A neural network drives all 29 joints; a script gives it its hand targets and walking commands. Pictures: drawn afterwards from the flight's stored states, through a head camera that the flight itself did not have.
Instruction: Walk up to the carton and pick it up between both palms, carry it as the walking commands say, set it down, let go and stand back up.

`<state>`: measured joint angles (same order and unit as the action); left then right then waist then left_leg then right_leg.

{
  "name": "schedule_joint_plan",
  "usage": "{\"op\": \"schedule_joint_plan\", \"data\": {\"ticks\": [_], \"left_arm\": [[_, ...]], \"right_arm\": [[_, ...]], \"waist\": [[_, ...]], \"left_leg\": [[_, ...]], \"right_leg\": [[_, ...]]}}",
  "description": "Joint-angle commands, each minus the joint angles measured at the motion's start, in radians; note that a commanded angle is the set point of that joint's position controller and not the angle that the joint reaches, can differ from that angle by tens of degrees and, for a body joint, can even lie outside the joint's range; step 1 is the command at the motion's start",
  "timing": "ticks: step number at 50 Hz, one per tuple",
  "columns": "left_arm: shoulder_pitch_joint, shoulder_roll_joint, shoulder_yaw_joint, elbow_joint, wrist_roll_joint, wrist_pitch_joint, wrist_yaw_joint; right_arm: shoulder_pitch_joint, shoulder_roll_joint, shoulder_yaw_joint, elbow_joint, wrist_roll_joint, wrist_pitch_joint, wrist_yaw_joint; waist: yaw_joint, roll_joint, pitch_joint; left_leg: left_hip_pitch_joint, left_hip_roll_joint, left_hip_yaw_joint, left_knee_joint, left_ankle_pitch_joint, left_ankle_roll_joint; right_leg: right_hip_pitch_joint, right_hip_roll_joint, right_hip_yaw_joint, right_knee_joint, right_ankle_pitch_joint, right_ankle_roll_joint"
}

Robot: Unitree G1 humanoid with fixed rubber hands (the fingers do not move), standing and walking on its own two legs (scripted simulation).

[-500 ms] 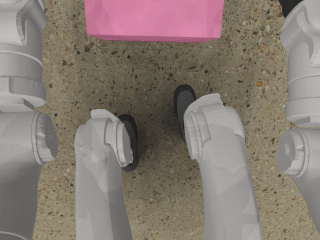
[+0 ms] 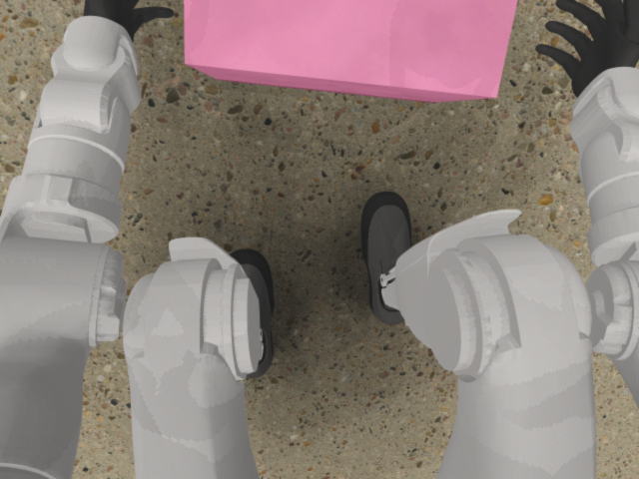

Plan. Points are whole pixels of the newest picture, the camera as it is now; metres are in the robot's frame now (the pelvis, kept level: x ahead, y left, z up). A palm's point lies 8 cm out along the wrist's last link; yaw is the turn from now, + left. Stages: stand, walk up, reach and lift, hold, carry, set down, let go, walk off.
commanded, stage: reach and lift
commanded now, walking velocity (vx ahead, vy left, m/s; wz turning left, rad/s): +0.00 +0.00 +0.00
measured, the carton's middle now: (343, 17) +0.51 -0.07 -0.27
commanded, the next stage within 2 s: none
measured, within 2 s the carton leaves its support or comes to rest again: leaves its support in 1.66 s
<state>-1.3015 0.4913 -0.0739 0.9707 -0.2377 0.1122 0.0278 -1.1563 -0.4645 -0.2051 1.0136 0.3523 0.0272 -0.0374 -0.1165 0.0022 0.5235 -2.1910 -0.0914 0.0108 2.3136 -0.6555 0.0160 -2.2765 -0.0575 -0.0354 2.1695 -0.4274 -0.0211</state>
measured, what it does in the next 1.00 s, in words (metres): stands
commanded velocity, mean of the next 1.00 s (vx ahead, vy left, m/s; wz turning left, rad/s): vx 0.00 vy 0.00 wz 0.00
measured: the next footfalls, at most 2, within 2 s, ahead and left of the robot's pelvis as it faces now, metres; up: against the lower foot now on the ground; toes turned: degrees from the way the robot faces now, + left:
none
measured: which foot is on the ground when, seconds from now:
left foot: down 0.00-1.00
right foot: down 0.00-1.00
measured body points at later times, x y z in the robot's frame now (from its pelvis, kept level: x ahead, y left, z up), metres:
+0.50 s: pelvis -0.01 -0.01 +0.00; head +0.37 -0.02 +0.24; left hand +0.54 +0.13 -0.21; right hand +0.44 -0.31 -0.21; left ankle +0.10 +0.10 -0.32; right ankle +0.16 -0.12 -0.32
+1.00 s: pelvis +0.00 +0.01 +0.01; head +0.37 -0.01 +0.24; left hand +0.54 +0.10 -0.21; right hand +0.46 -0.27 -0.20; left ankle +0.10 +0.10 -0.32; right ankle +0.16 -0.12 -0.32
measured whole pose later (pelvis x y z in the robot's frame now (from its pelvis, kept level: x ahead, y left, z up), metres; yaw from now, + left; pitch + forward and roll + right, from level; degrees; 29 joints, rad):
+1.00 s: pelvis +0.00 +0.01 +0.01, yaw +1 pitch +31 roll -2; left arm -1.46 0.41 -0.20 1.18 -0.30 0.03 0.10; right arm -1.33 -0.41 0.00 1.20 0.42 -0.03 -0.06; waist -0.15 0.02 0.52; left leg -2.18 -0.07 0.04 2.27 -0.63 0.05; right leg -2.25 -0.05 -0.01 2.14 -0.42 0.01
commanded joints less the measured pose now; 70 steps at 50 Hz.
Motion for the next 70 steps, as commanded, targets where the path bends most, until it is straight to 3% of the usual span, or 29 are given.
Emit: {"op": "schedule_joint_plan", "data": {"ticks": [1, 6, 8, 11, 13, 17, 19, 23, 24, 26, 28, 30, 34, 35, 38, 41, 44, 45, 48, 49, 51, 52, 53, 54, 56, 58, 60, 66, 70], "left_arm": [[-0.388, 0.04, 0.003, -0.184, -0.038, -0.064, 0.015], [-0.347, 0.032, 0.019, -0.115, -0.016, -0.067, 0.007], [-0.347, 0.031, 0.02, -0.102, -0.015, -0.068, 0.007], [-0.309, 0.041, 0.046, -0.07, -0.003, -0.075, 0.005], [-0.317, 0.059, 0.05, -0.058, 0.009, -0.083, 0.012], [-0.324, 0.03, 0.032, 0.049, -0.023, -0.081, 0.002], [-0.367, 0.044, 0.025, 0.034, -0.014, -0.093, 0.003], [-0.418, -0.026, -0.046, 0.004, -0.071, -0.106, 0.005], [-0.433, 0.001, -0.031, -0.033, -0.037, -0.108, 0.012], [-0.416, -0.05, -0.064, 0.004, -0.055, -0.109, 0.011], [-0.417, -0.028, -0.021, -0.002, -0.01, -0.112, 0.021], [-0.405, -0.119, -0.087, -0.026, -0.057, -0.113, 0.014], [-0.423, -0.125, -0.087, -0.004, -0.053, -0.117, 0.027], [-0.418, -0.128, -0.088, -0.007, -0.055, -0.121, 0.028], [-0.466, -0.163, -0.107, -0.069, -0.057, -0.129, 0.031], [-0.469, -0.217, -0.143, 0.012, -0.069, -0.127, 0.019], [-0.479, -0.212, -0.13, -0.061, -0.053, -0.147, 0.029], [-0.486, -0.293, -0.162, -0.034, -0.081, -0.147, 0.017], [-0.471, -0.29, -0.145, 0.03, -0.067, -0.143, 0.03], [-0.498, -0.266, -0.145, 0.01, -0.066, -0.152, 0.027], [-0.521, -0.411, -0.181, -0.015, -0.054, -0.152, 0.006], [-0.57, -0.5, -0.213, -0.03, -0.079, -0.157, -0.003], [-0.559, -0.481, -0.192, -0.043, -0.065, -0.162, -0.005], [-0.556, -0.493, -0.2, -0.021, -0.046, -0.155, -0.004], [-0.599, -0.596, -0.232, -0.057, -0.067, -0.149, -0.033], [-0.604, -0.672, -0.229, -0.011, -0.08, -0.145, -0.046], [-0.636, -0.672, -0.219, -0.028, -0.04, -0.143, -0.052], [-0.658, -0.758, -0.22, -0.053, -0.034, -0.135, -0.075], [-0.692, -0.815, -0.257, -0.102, -0.073, -0.131, -0.081]], "right_arm": [[-0.244, -0.042, -0.01, -0.103, 0.029, -0.053, 0.016], [-0.248, -0.002, -0.007, -0.074, 0.03, -0.054, 0.014], [-0.251, -0.007, 0.012, -0.047, 0.022, -0.065, 0.008], [-0.237, -0.01, 0.024, -0.028, 0.001, -0.063, 0.004], [-0.271, 0.014, 0.032, -0.056, 0.031, -0.072, -0.006], [-0.311, 0.033, 0.08, -0.046, 0.028, -0.06, -0.016], [-0.346, 0.071, 0.103, -0.039, 0.048, -0.052, -0.013], [-0.373, 0.1, 0.133, -0.056, 0.076, -0.068, -0.019], [-0.385, 0.094, 0.123, -0.04, 0.088, -0.068, -0.018], [-0.351, 0.079, 0.101, 0.011, 0.058, -0.073, -0.017], [-0.377, 0.105, 0.114, -0.015, 0.065, -0.075, -0.02], [-0.317, 0.152, 0.127, 0.045, 0.059, -0.082, -0.009], [-0.375, 0.164, 0.15, 0.0, 0.082, -0.096, -0.013], [-0.345, 0.159, 0.116, 0.032, 0.053, -0.097, -0.018], [-0.406, 0.213, 0.144, 0.012, 0.071, -0.097, -0.016], [-0.376, 0.24, 0.18, 0.08, 0.054, -0.095, -0.005], [-0.38, 0.29, 0.173, 0.033, 0.077, -0.105, -0.008], [-0.422, 0.332, 0.191, 0.019, 0.072, -0.109, -0.003], [-0.447, 0.294, 0.211, 0.03, 0.08, -0.106, -0.001], [-0.444, 0.317, 0.18, 0.054, 0.059, -0.107, -0.001], [-0.494, 0.48, 0.256, 0.04, 0.099, -0.106, 0.029], [-0.55, 0.517, 0.247, 0.017, 0.103, -0.113, 0.04], [-0.555, 0.541, 0.264, 0.035, 0.102, -0.109, 0.044], [-0.562, 0.517, 0.264, 0.024, 0.095, -0.109, 0.043], [-0.626, 0.62, 0.299, 0.0, 0.116, -0.106, 0.066], [-0.663, 0.637, 0.292, 0.003, 0.092, -0.105, 0.072], [-0.735, 0.676, 0.311, -0.018, 0.13, -0.099, 0.084], [-0.779, 0.747, 0.332, 0.009, 0.138, -0.093, 0.093], [-0.781, 0.752, 0.325, 0.013, 0.137, -0.1, 0.094]], "waist": [[-0.086, 0.154, -1.477], [-0.043, 0.163, -1.388], [-0.061, 0.109, -1.399], [-0.039, 0.053, -1.32], [-0.002, 0.086, -1.311], [-0.005, 0.002, -1.277], [0.04, 0.048, -1.256], [-0.004, 0.067, -1.299], [0.034, 0.092, -1.31], [-0.011, 0.122, -1.286], [0.024, 0.096, -1.303], [-0.039, 0.11, -1.299], [-0.022, 0.075, -1.356], [-0.057, 0.093, -1.339], [-0.014, 0.145, -1.363], [-0.061, 0.085, -1.323], [-0.041, 0.139, -1.393], [-0.064, 0.096, -1.383], [-0.025, 0.101, -1.327], [-0.052, 0.104, -1.308], [-0.01, 0.12, -1.354], [-0.047, 0.134, -1.36], [-0.011, 0.118, -1.361], [-0.04, 0.123, -1.363], [-0.017, 0.129, -1.371], [-0.043, 0.131, -1.362], [0.004, 0.153, -1.333], [-0.017, 0.137, -1.361], [-0.071, 0.167, -1.425]], "left_leg": [[0.546, 0.087, -0.069, -0.239, 0.307, -0.027], [0.483, 0.085, -0.058, -0.237, 0.291, -0.019], [0.424, 0.082, -0.041, -0.224, 0.282, -0.021], [0.359, 0.08, -0.043, -0.239, 0.249, -0.007], [0.344, 0.077, -0.024, -0.236, 0.244, -0.006], [0.254, 0.087, -0.034, -0.242, 0.163, 0.007], [0.265, 0.085, -0.029, -0.248, 0.164, 0.006], [0.323, 0.071, -0.035, -0.239, 0.209, 0.007], [0.348, 0.086, -0.021, -0.245, 0.206, 0.001], [0.366, 0.076, -0.033, -0.25, 0.229, -0.014], [0.354, 0.073, -0.034, -0.27, 0.209, 0.0], [0.414, 0.067, -0.04, -0.274, 0.268, -0.011], [0.456, 0.057, -0.052, -0.262, 0.295, -0.002], [0.46, 0.053, -0.056, -0.265, 0.306, -0.012], [0.519, 0.059, -0.057, -0.267, 0.351, -0.007], [0.448, 0.048, -0.075, -0.281, 0.297, -0.003], [0.511, 0.036, -0.055, -0.265, 0.357, -0.017], [0.501, 0.033, -0.062, -0.268, 0.361, -0.009], [0.473, 0.025, -0.067, -0.271, 0.314, -0.01], [0.473, 0.014, -0.072, -0.279, 0.304, -0.006], [0.484, 0.021, -0.064, -0.287, 0.349, 0.0], [0.509, 0.012, -0.08, -0.286, 0.353, 0.003], [0.498, 0.009, -0.057, -0.265, 0.37, -0.001], [0.482, 0.007, -0.064, -0.273, 0.367, -0.005], [0.445, 0.009, -0.043, -0.272, 0.347, -0.003], [0.43, -0.004, -0.045, -0.274, 0.309, -0.006], [0.402, -0.001, -0.033, -0.277, 0.304, -0.008], [0.348, -0.01, -0.035, -0.266, 0.293, 0.007], [0.381, -0.007, -0.035, -0.275, 0.345, 0.001]], "right_leg": [[0.67, -0.018, 0.03, -0.063, 0.354, 0.016], [0.661, -0.018, 0.043, -0.067, 0.334, 0.022], [0.735, -0.015, 0.045, -0.065, 0.381, 0.031], [0.704, -0.003, 0.057, -0.07, 0.344, 0.036], [0.717, 0.008, 0.065, -0.088, 0.331, 0.038], [0.809, 0.0, 0.088, -0.1, 0.307, 0.05], [0.781, 0.007, 0.097, -0.109, 0.277, 0.054], [0.781, 0.018, 0.088, -0.116, 0.31, 0.041], [0.759, 0.01, 0.091, -0.109, 0.304, 0.042], [0.693, 0.01, 0.074, -0.103, 0.31, 0.031], [0.733, 0.01, 0.076, -0.12, 0.298, 0.041], [0.677, 0.013, 0.062, -0.115, 0.33, 0.03], [0.708, 0.031, 0.063, -0.117, 0.345, 0.034], [0.675, 0.021, 0.051, -0.117, 0.353, 0.035], [0.63, 0.022, 0.065, -0.102, 0.352, 0.02], [0.653, 0.025, 0.044, -0.097, 0.338, 0.025], [0.669, 0.041, 0.061, -0.115, 0.382, 0.025], [0.64, 0.035, 0.037, -0.101, 0.382, 0.023], [0.632, 0.044, 0.051, -0.11, 0.313, 0.029], [0.604, 0.045, 0.05, -0.117, 0.304, 0.027], [0.633, 0.043, 0.061, -0.114, 0.348, 0.018], [0.595, 0.052, 0.042, -0.097, 0.339, 0.012], [0.59, 0.051, 0.059, -0.104, 0.347, 0.022], [0.584, 0.061, 0.048, -0.105, 0.353, 0.022], [0.607, 0.062, 0.061, -0.114, 0.353, 0.015], [0.573, 0.065, 0.04, -0.103, 0.293, 0.009], [0.57, 0.072, 0.062, -0.114, 0.298, 0.015], [0.566, 0.096, 0.041, -0.098, 0.292, 0.01], [0.575, 0.08, 0.033, -0.1, 0.358, -0.001]]}}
